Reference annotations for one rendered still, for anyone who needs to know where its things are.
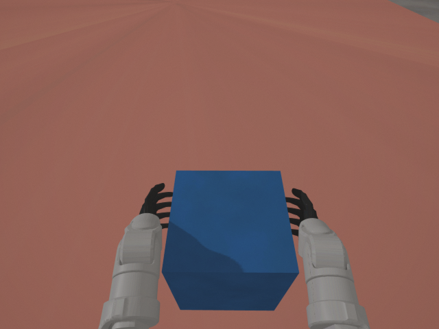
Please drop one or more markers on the left robot hand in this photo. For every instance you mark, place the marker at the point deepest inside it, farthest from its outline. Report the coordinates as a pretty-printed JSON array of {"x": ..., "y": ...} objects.
[{"x": 151, "y": 206}]

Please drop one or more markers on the carton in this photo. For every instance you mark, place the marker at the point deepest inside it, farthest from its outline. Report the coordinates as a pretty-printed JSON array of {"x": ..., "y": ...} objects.
[{"x": 229, "y": 241}]

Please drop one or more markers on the right robot forearm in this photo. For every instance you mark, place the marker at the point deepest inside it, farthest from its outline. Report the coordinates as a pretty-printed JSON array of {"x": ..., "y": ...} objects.
[{"x": 333, "y": 302}]

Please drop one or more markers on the left robot forearm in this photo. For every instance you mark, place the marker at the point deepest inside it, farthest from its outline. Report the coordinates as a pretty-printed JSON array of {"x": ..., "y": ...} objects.
[{"x": 133, "y": 300}]

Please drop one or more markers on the right robot hand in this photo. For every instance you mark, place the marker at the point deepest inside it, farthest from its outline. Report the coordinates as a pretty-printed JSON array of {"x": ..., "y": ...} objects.
[{"x": 306, "y": 210}]

